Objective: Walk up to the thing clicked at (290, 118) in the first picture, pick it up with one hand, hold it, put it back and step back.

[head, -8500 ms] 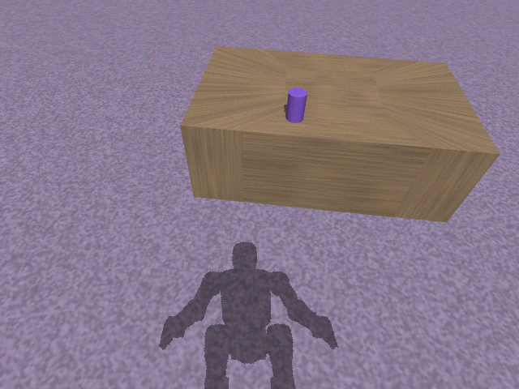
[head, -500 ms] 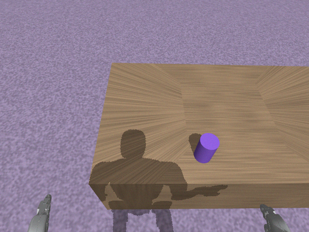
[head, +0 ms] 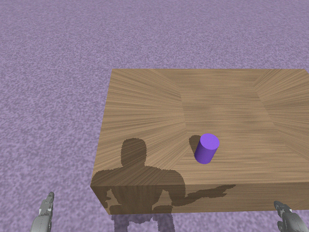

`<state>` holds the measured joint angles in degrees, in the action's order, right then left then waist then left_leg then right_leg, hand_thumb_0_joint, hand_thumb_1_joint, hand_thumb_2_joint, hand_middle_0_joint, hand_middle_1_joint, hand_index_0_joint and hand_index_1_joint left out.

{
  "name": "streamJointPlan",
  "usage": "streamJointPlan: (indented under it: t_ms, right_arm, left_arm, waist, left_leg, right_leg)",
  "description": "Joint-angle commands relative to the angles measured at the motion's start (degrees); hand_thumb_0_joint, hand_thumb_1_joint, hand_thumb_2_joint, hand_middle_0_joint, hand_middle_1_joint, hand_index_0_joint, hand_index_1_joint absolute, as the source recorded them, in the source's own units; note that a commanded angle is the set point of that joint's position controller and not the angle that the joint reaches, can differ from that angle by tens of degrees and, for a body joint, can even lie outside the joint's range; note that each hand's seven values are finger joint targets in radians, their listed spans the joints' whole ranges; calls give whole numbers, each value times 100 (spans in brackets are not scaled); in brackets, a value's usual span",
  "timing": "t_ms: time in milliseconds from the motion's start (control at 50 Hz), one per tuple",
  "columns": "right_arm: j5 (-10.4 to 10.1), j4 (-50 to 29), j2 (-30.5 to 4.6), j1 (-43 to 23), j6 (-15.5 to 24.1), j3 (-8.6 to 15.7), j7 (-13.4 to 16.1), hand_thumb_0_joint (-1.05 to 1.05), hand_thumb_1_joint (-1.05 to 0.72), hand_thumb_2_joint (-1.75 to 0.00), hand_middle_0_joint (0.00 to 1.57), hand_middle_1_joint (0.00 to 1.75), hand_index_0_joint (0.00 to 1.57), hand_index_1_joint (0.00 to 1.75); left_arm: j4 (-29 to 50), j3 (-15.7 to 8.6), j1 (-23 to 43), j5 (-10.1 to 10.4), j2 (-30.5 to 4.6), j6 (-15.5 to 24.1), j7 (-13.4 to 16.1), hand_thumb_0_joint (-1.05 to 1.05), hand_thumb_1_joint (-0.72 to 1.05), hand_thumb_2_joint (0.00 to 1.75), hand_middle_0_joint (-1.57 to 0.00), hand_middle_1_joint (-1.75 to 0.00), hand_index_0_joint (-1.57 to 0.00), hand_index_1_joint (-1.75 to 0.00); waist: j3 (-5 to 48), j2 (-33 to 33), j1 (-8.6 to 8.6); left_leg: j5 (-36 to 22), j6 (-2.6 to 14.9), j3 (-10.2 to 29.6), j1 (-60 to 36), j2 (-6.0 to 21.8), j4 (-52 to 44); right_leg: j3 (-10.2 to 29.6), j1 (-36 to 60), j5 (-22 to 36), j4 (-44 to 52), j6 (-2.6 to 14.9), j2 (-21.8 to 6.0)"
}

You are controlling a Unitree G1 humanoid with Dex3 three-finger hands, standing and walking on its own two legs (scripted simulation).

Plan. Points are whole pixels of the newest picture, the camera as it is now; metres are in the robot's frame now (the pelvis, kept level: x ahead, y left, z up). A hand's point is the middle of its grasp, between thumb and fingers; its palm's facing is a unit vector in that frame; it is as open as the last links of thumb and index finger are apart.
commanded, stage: go down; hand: right
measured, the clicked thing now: (206, 149) +0.48 -0.22 -0.22
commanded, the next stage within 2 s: approach in 1.44 s
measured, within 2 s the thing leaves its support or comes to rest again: neither
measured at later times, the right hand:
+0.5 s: hand (287, 162) +0.30 -0.34 +0.03, palm faces +0.19 +0.97 -0.16, open 17.4 cm
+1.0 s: hand (300, 136) +0.35 -0.38 +0.07, palm faces +0.22 +0.97 -0.08, open 17.5 cm
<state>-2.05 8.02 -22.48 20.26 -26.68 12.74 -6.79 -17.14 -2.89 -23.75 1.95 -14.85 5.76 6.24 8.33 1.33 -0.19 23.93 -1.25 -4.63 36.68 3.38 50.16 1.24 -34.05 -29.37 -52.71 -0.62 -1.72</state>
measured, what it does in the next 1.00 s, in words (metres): stands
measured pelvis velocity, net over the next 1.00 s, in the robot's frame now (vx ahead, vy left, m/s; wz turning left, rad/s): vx -0.02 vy -0.01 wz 0.03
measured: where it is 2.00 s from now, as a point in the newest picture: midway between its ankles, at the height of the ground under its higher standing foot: outside the picture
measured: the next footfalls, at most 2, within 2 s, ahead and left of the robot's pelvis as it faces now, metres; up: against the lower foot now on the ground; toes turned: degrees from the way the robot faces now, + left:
none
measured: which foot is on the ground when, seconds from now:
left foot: down 0.00-1.00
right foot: down 0.00-1.00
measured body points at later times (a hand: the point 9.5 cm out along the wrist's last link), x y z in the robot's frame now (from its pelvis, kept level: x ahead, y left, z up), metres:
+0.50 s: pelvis -0.03 -0.01 +0.01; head +0.02 -0.02 +0.45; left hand +0.11 +0.26 -0.05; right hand +0.28 -0.39 +0.04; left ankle +0.01 +0.13 -0.69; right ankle -0.03 -0.12 -0.69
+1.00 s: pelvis -0.02 -0.01 +0.01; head +0.05 -0.04 +0.45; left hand +0.12 +0.26 -0.04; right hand +0.34 -0.43 +0.08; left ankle +0.01 +0.13 -0.69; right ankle -0.03 -0.12 -0.69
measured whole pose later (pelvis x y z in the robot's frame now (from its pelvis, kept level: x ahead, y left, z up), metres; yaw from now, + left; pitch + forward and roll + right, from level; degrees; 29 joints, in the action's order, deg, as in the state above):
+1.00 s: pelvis -0.02 -0.01 +0.01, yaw +2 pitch +13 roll +3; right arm -6.6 64.9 -46.7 -29.5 6.5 33.9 -28.0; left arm -27.2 2.0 -16.5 -0.3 -15.6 11.4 7.0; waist 4.9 -1.2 5.1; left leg 17.7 -1.4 -4.1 38.5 1.9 43.6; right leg 0.6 -37.1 -25.4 -49.6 -0.1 -2.8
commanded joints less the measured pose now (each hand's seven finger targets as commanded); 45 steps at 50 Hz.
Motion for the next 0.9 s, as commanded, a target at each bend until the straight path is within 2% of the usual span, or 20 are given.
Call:
streamJointPlan:
  t_ms: [0,20,40,120,200,220,280,300,320,340,380,420,500,540,600,660,740,760,820,880]
  right_arm:
    - [1,-1075,-1613,-922,399,878,12,0,59,-6,2,6,4,6]
    - [6,-1049,-1669,-1205,480,907,0,0,59,-6,3,6,4,6]
    - [1,-1031,-1896,-1444,599,1090,-5,0,59,-6,3,7,4,7]
    - [-184,-688,-2271,-2039,914,1452,-130,0,58,-4,4,6,5,6]
    - [-323,395,-2438,-3157,1139,1559,-491,0,55,-4,4,6,5,6]
    - [-344,592,-2418,-3452,1188,1515,-594,0,55,-4,4,6,4,6]
    - [-406,1583,-2445,-3846,1323,1459,-951,0,55,-4,4,6,4,6]
    - [-409,1725,-2617,-4061,1411,1522,-1063,0,55,-4,4,6,4,6]
    - [-410,1952,-2770,-4190,1489,1604,-1164,0,54,-5,3,6,4,6]
    - [-406,2102,-2943,-4343,1580,1703,-1256,0,54,-6,3,6,4,6]
    - [-396,2444,-3256,-4552,1752,1829,-1360,0,53,-6,3,6,4,6]
    - [-407,2714,-3562,-4735,1956,2009,-1403,0,55,-6,2,6,4,6]
    - [-420,3365,-3832,-5003,2411,2182,-1450,0,54,-4,4,5,4,5]
    - [-441,3485,-3942,-5381,2683,2218,-1500,0,56,-3,4,5,5,5]
    - [-492,3330,-4057,-5946,3069,2249,-1605,0,57,-4,4,5,5,5]
    - [-527,3878,-4045,-5904,3236,2158,-1751,0,57,-3,4,5,5,5]
    - [-557,4152,-4260,-6320,3392,2171,-1906,0,53,-3,5,5,5,5]
    - [-549,4255,-4263,-6252,3408,2173,-1936,0,53,-4,4,5,5,5]
    - [-559,4326,-4480,-6410,3552,2277,-2003,0,53,-4,5,5,5,5]
    - [-601,4472,-4723,-6441,3647,2467,-2064,0,55,-4,4,5,5,5]
  left_arm:
    - [1287,-343,248,-27,-867,428,186,0,-55,5,-5,-5,-5,-6]
    - [1109,-247,23,-24,-739,437,194,0,-54,4,-5,-5,-5,-5]
    - [1040,-197,61,-34,-703,453,223,0,-55,5,-5,-5,-5,-5]
    - [974,-352,114,-43,-942,598,329,0,-54,5,-5,-5,-5,-5]
    - [252,-515,54,-56,-1025,711,320,0,-54,4,-5,-5,-5,-4]
    - [532,-517,197,-48,-1079,788,308,0,-54,4,-5,-5,-5,-5]
    - [381,-170,452,-63,-905,912,257,0,-54,4,-5,-5,-5,-5]
    - [6,-13,309,-69,-728,918,217,0,-54,4,-5,-5,-5,-5]
    - [142,129,519,-79,-673,957,198,0,-54,4,-5,-5,-5,-5]
    - [295,86,703,-77,-757,986,199,0,-55,4,-5,-5,-5,-5]
    - [280,119,709,-95,-813,983,201,0,-54,4,-5,-5,-6,-5]
    - [197,-99,542,-105,-1022,957,221,0,-55,5,-5,-5,-6,-5]
    - [411,-294,783,-125,-1280,994,230,0,-55,5,-5,-5,-5,-5]
    - [219,-20,706,-145,-1038,985,211,0,-56,5,-5,-5,-5,-6]
    - [-65,217,578,-149,-731,966,208,0,-56,6,-5,-5,-5,-6]
    - [-150,34,493,-183,-948,940,250,0,-57,6,-6,-5,-5,-6]
    - [-451,-212,617,-230,-1215,917,260,0,-56,6,-5,-5,-5,-6]
    - [-486,-167,559,-239,-1195,899,240,0,-56,6,-6,-5,-5,-6]
    - [-483,125,658,-224,-903,885,184,0,-55,5,-5,-5,-5,-6]
    - [-263,38,735,-202,-1005,866,188,0,-55,5,-5,-5,-5,-5]
  waist:
    - [556,82,118]
    - [515,177,199]
    - [477,242,138]
    - [591,332,192]
    - [313,621,328]
    - [464,575,386]
    - [298,394,277]
    - [399,485,216]
    - [533,437,146]
    - [838,379,97]
    - [938,415,49]
    - [1000,489,55]
    - [1017,274,120]
    - [886,455,104]
    - [1281,736,139]
    - [1302,726,369]
    - [1366,979,452]
    - [1377,1015,452]
    - [1357,886,369]
    - [1635,739,401]
  left_leg:
    - [-1132,84,101,-818,-167,-761]
    - [-1133,84,113,-747,-166,-739]
    - [-1071,82,143,-781,-147,-777]
    - [-1045,76,171,-861,-136,-833]
    - [-947,128,132,-514,-163,-791]
    - [-989,127,104,-575,-172,-797]
    - [-807,133,71,-567,-194,-884]
    - [-817,143,48,-605,-200,-865]
    - [-916,139,65,-731,-194,-889]
    - [-1027,143,51,-854,-207,-853]
    - [-1184,145,68,-1041,-209,-883]
    - [-1171,186,85,-1105,-249,-910]
    - [-1240,205,132,-1181,-275,-994]
    - [-1211,230,134,-1176,-290,-1011]
    - [-1485,239,189,-1220,-290,-952]
    - [-1620,245,152,-963,-348,-937]
    - [-1591,258,129,-528,-374,-931]
    - [-1644,264,109,-528,-386,-917]
    - [-1798,243,146,-801,-346,-966]
    - [-2029,223,169,-1066,-339,-939]
  right_leg:
    - [-35,132,1550,793,78,182]
    - [-22,178,1559,816,72,167]
    - [-16,159,1480,823,68,186]
    - [14,280,1392,880,78,181]
    - [81,251,1284,1007,64,145]
    - [105,341,1340,1044,65,120]
    - [108,198,1135,1086,90,105]
    - [128,179,1163,1118,86,102]
    - [103,222,1289,1095,88,113]
    - [125,317,1476,1094,81,101]
    - [96,332,1643,1120,78,108]
    - [100,426,1690,1211,67,87]
    - [61,378,1695,1225,101,75]
    - [53,340,1690,1283,90,51]
    - [40,577,2067,1235,81,44]
    - [96,780,2501,1171,42,-19]
    - [154,1006,2939,1103,-18,-89]
    - [174,1049,3121,1080,-33,-102]
    - [88,759,2811,1029,34,-15]
    - [82,680,2781,1004,65,25]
